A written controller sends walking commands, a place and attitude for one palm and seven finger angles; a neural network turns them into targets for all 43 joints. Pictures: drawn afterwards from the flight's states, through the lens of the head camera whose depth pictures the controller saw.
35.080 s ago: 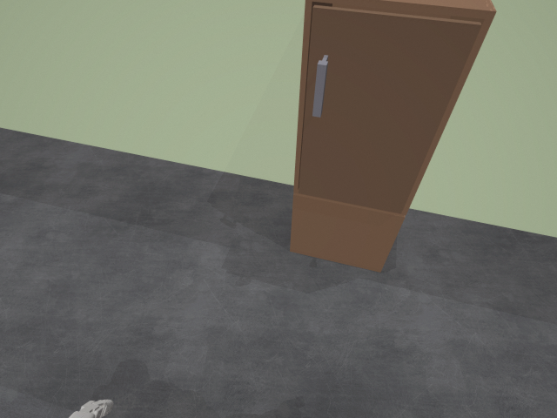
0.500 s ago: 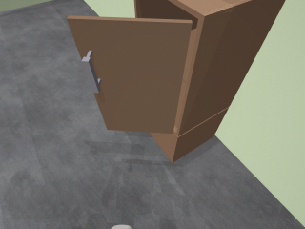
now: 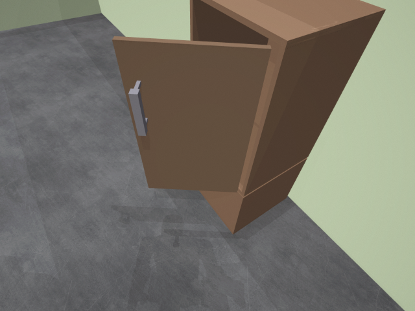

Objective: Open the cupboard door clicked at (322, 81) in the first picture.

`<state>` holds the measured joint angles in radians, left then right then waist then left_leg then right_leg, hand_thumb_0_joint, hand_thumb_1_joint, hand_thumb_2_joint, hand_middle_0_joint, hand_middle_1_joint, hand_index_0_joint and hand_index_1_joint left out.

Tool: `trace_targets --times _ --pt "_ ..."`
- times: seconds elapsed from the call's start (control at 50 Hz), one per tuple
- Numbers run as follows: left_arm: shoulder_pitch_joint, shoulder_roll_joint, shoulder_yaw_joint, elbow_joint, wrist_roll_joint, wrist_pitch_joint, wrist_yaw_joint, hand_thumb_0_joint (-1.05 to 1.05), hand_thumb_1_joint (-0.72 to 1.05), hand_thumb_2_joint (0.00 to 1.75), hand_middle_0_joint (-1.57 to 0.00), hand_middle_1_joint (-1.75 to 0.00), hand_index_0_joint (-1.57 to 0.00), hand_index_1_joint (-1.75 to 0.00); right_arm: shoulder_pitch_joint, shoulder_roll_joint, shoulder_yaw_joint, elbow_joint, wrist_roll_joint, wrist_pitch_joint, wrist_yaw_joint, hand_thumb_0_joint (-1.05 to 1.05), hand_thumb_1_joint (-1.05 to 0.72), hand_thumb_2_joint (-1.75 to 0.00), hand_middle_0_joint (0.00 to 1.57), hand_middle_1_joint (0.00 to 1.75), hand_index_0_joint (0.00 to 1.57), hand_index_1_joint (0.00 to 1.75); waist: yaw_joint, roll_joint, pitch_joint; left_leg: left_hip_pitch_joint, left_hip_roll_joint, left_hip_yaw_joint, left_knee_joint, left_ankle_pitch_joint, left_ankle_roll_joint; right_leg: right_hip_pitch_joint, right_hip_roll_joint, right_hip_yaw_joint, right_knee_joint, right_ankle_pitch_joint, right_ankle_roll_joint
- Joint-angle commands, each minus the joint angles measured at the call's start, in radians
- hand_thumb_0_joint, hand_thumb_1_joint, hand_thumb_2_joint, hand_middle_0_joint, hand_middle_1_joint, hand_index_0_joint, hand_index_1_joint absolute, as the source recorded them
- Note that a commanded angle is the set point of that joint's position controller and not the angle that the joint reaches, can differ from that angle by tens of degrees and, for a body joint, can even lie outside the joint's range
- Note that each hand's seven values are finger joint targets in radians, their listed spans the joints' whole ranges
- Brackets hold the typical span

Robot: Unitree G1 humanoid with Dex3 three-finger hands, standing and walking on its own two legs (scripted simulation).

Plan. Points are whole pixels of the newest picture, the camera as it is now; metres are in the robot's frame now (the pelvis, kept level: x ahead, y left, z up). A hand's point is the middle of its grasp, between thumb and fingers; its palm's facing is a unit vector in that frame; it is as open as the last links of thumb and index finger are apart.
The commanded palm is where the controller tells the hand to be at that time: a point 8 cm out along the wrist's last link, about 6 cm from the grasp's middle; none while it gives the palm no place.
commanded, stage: come to a stop and stand still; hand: left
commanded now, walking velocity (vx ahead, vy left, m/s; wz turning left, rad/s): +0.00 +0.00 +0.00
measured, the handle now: (140, 108) +0.58 +0.23 +0.05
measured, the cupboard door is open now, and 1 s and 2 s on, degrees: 53 53 53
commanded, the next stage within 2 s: look again from close up in 0.02 s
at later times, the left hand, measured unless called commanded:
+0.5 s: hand out of the picture +0.04 +0.22 -0.16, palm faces +0.03 -0.95 -0.32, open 7.4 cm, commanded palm none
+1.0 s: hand out of the picture -0.11 +0.17 -0.18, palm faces +0.05 -0.98 -0.17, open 7.4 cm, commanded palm none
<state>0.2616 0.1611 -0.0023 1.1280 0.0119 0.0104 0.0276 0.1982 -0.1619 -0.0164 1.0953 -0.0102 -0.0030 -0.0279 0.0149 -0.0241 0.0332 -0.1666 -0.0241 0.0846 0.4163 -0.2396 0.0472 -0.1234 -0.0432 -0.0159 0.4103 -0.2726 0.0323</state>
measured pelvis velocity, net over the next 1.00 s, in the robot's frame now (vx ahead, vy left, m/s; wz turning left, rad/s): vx -0.07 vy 0.00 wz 0.02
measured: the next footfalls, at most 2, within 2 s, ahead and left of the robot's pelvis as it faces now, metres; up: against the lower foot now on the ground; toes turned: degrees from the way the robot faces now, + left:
right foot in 1.38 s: -0.03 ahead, -0.10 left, +0.00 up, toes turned -8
left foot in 1.72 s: +0.14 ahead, +0.17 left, +0.00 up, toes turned +10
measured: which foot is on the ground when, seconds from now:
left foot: down 0.00-1.00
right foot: down 0.00-1.00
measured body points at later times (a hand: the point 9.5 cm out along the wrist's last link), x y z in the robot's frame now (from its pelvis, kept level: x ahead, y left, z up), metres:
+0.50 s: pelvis -0.03 +0.00 -0.01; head -0.05 -0.01 +0.44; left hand +0.04 +0.27 -0.14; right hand +0.05 -0.28 -0.14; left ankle -0.01 +0.08 -0.74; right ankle -0.03 -0.14 -0.74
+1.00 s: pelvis -0.07 +0.00 +0.00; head -0.08 +0.02 +0.45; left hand -0.11 +0.23 -0.17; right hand -0.09 -0.24 -0.15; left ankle -0.01 +0.08 -0.74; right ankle -0.04 -0.14 -0.74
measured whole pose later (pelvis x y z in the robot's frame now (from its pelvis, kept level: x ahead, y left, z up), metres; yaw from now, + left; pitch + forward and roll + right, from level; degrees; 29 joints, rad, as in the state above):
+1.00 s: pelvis -0.07 +0.00 +0.00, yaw +1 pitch -3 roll -1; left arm 0.39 0.17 0.01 1.08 0.02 0.03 0.02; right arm 0.34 -0.19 -0.02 1.09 -0.03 0.03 0.00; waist 0.00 -0.01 0.01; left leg -0.29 0.00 0.05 0.55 -0.34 0.02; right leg -0.21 -0.02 -0.04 0.47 -0.29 0.00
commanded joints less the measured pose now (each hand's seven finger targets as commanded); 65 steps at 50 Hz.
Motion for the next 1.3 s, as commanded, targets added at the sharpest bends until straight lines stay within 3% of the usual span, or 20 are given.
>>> trace_targets --times 0.0,0.08,0.1,0.16,0.2,0.26,0.46,0.54,0.74,0.78,0.86,0.96,1.0,1.02,1.04,1.06,1.08,1.12,1.22,1.28 --pt "0.044 0.093 0.017 -0.030 0.000 -0.019 0.004 0.00 0.90 0.90 -0.20 -0.30 -0.20 -0.30 0.069 -0.106 -0.011 -0.005 0.002 -0.015 -0.007 0.00 -0.90 -0.90 0.20 0.30 0.20 0.30 -0.012 0.024 0.027 0.014 0.125 -0.129 -0.102 0.140 -0.019 -0.053 -0.066 0.057 -0.081 0.113 -0.046" --pt "0.053 0.092 0.015 -0.020 -0.004 -0.020 0.005 0.00 0.90 0.90 -0.20 -0.30 -0.20 -0.30 0.093 -0.103 -0.006 0.013 0.001 -0.019 -0.009 0.00 -0.90 -0.90 0.20 0.30 0.20 0.30 -0.010 0.037 0.019 0.017 0.123 -0.129 -0.102 0.176 -0.022 -0.036 -0.069 0.056 -0.077 0.134 -0.047" --pt "0.024 0.282 0.009 -0.125 0.012 -0.036 0.010 0.00 0.90 0.90 -0.20 -0.30 -0.20 -0.30 0.042 -0.241 -0.013 -0.119 -0.005 -0.028 0.005 0.00 -0.90 -0.90 0.20 0.30 0.20 0.30 -0.026 0.103 0.132 -0.057 0.088 -0.147 -0.112 0.195 -0.034 -0.097 -0.034 0.024 -0.023 0.073 -0.059" --pt "0.052 0.210 0.038 -0.129 0.010 -0.049 0.012 0.00 0.90 0.90 -0.20 -0.30 -0.20 -0.30 0.061 -0.229 -0.050 -0.126 -0.007 -0.066 -0.016 0.00 -0.90 -0.90 0.20 0.30 0.20 0.30 -0.011 0.105 -0.139 0.045 0.143 -0.182 0.019 0.437 0.007 -0.049 -0.050 0.029 0.071 0.174 -0.076" --pt "0.071 0.189 0.037 -0.147 0.005 -0.046 0.013 0.00 0.90 0.90 -0.20 -0.30 -0.20 -0.30 0.083 -0.206 -0.043 -0.136 -0.006 -0.059 -0.015 0.00 -0.90 -0.90 0.20 0.30 0.20 0.30 -0.016 0.020 -0.170 0.052 0.141 -0.164 0.073 0.486 0.021 -0.032 -0.048 0.027 0.071 0.259 -0.079" --pt "0.044 0.211 0.047 -0.172 0.006 -0.039 0.015 0.00 0.90 0.90 -0.20 -0.30 -0.20 -0.30 0.075 -0.230 -0.054 -0.146 -0.005 -0.048 -0.015 0.00 -0.90 -0.90 0.20 0.30 0.20 0.30 -0.020 0.021 -0.109 0.001 0.130 -0.138 0.081 0.469 0.019 -0.038 -0.057 0.028 0.093 0.328 -0.080" --pt "-0.038 0.259 0.036 -0.197 0.007 -0.026 0.002 0.00 0.90 0.90 -0.20 -0.30 -0.20 -0.30 -0.016 -0.261 -0.038 -0.152 -0.008 -0.027 0.010 0.00 -0.90 -0.90 0.20 0.30 0.20 0.30 -0.020 0.010 0.039 -0.086 0.130 -0.151 -0.054 0.058 0.003 -0.098 -0.058 0.063 -0.017 0.063 -0.062" --pt "-0.038 0.263 0.030 -0.192 0.009 -0.029 -0.002 0.00 0.90 0.90 -0.20 -0.30 -0.20 -0.30 -0.028 -0.264 -0.035 -0.148 -0.009 -0.021 0.018 0.00 -0.90 -0.90 0.20 0.30 0.20 0.30 -0.022 0.003 0.046 -0.080 0.124 -0.153 -0.092 -0.061 -0.004 -0.121 -0.065 0.079 -0.062 -0.016 -0.060" --pt "0.012 0.236 0.020 -0.157 0.011 -0.029 -0.002 0.00 0.90 0.90 -0.20 -0.30 -0.20 -0.30 0.003 -0.234 -0.026 -0.111 -0.006 -0.012 0.024 0.00 -0.90 -0.90 0.20 0.30 0.20 0.30 -0.022 0.025 0.048 -0.102 0.119 -0.160 -0.124 -0.151 -0.018 -0.139 -0.067 0.089 -0.113 -0.104 -0.050" --pt "0.062 0.185 0.011 -0.131 0.012 -0.021 -0.001 0.00 0.90 0.90 -0.20 -0.30 -0.20 -0.30 0.043 -0.181 -0.013 -0.086 -0.010 0.001 0.026 0.00 -0.90 -0.90 0.20 0.30 0.20 0.30 -0.021 0.010 0.049 -0.117 0.105 -0.142 -0.109 -0.223 -0.027 -0.147 -0.067 0.089 -0.132 -0.217 -0.041" --pt "0.110 0.184 0.029 -0.118 0.015 -0.007 -0.001 0.00 0.90 0.90 -0.20 -0.30 -0.20 -0.30 0.099 -0.155 -0.016 -0.067 -0.016 0.020 0.025 0.00 -0.90 -0.90 0.20 0.30 0.20 0.30 -0.020 -0.037 0.099 -0.161 0.064 -0.105 -0.017 -0.290 -0.027 -0.215 -0.092 0.146 -0.170 -0.419 -0.065" --pt "0.065 0.173 0.056 -0.122 0.007 -0.004 -0.006 0.00 0.90 0.90 -0.20 -0.30 -0.20 -0.30 0.243 -0.097 -0.028 -0.026 -0.014 0.021 0.014 0.00 -0.90 -0.90 0.20 0.30 0.20 0.30 -0.079 -0.076 0.044 -0.009 0.026 -0.025 0.156 -0.193 -0.031 -0.329 -0.132 0.136 -0.170 -0.426 -0.109" --pt "0.067 0.141 0.055 -0.128 0.007 0.000 -0.012 0.00 0.90 0.90 -0.20 -0.30 -0.20 -0.30 0.280 -0.107 -0.032 -0.018 -0.014 0.013 0.011 0.00 -0.90 -0.90 0.20 0.30 0.20 0.30 -0.078 0.047 0.075 -0.038 0.078 -0.124 -0.005 -0.336 -0.005 -0.350 -0.049 0.055 -0.032 -0.412 -0.082" --pt "0.078 0.101 0.050 -0.134 0.007 0.002 -0.016 0.00 0.90 0.90 -0.20 -0.30 -0.20 -0.30 0.297 -0.141 -0.040 -0.018 -0.020 0.007 0.006 0.00 -0.90 -0.90 0.20 0.30 0.20 0.30 -0.076 0.189 0.103 -0.074 0.169 -0.261 -0.160 -0.490 0.025 -0.367 0.024 -0.027 0.142 -0.355 -0.062" --pt "0.088 0.059 0.046 -0.135 0.012 0.004 -0.018 0.00 0.90 0.90 -0.20 -0.30 -0.20 -0.30 0.300 -0.190 -0.052 -0.020 -0.022 0.000 0.001 0.00 -0.90 -0.90 0.20 0.30 0.20 0.30 -0.071 0.322 0.130 -0.148 0.297 -0.461 -0.331 -0.678 0.075 -0.354 0.081 -0.104 0.380 -0.229 -0.047" --pt "0.083 0.046 0.044 -0.140 0.017 0.004 -0.018 0.00 0.90 0.90 -0.20 -0.30 -0.20 -0.30 0.257 -0.191 -0.055 -0.031 -0.015 -0.007 -0.001 0.00 -0.90 -0.90 0.20 0.30 0.20 0.30 -0.048 0.278 0.155 -0.191 0.344 -0.523 -0.384 -0.644 0.114 -0.371 0.021 -0.029 0.547 -0.185 -0.061" --pt "0.107 0.042 0.043 -0.130 0.017 0.004 -0.022 0.00 0.90 0.90 -0.20 -0.30 -0.20 -0.30 0.207 -0.173 -0.048 -0.040 -0.011 -0.014 0.000 0.00 -0.90 -0.90 0.20 0.30 0.20 0.30 -0.014 0.180 0.134 -0.225 0.339 -0.479 -0.372 -0.581 0.116 -0.353 -0.015 -0.001 0.616 -0.151 -0.065" --pt "0.147 0.017 0.045 -0.106 0.019 -0.006 -0.029 0.00 0.90 0.90 -0.20 -0.30 -0.20 -0.30 0.191 -0.149 -0.040 -0.043 -0.013 -0.029 -0.001 0.00 -0.90 -0.90 0.20 0.30 0.20 0.30 0.003 0.073 0.096 -0.205 0.291 -0.374 -0.350 -0.442 0.103 -0.318 -0.022 -0.027 0.587 -0.094 -0.059" --pt "0.103 -0.014 0.037 -0.126 0.012 -0.010 -0.022 0.00 0.90 0.90 -0.20 -0.30 -0.20 -0.30 0.272 -0.117 -0.042 -0.001 -0.016 -0.032 -0.006 0.00 -0.90 -0.90 0.20 0.30 0.20 0.30 -0.044 0.116 0.060 -0.096 0.277 -0.309 -0.319 -0.325 0.126 -0.245 -0.018 -0.070 0.331 -0.157 -0.055" --pt "0.153 -0.029 0.042 -0.119 0.011 -0.010 -0.019 0.00 0.90 0.90 -0.20 -0.30 -0.20 -0.30 0.270 -0.119 -0.047 0.004 -0.019 -0.024 -0.005 0.00 -0.90 -0.90 0.20 0.30 0.20 0.30 -0.023 0.096 0.059 -0.145 0.268 -0.281 -0.311 -0.353 0.109 -0.110 0.010 -0.097 0.165 -0.149 -0.064"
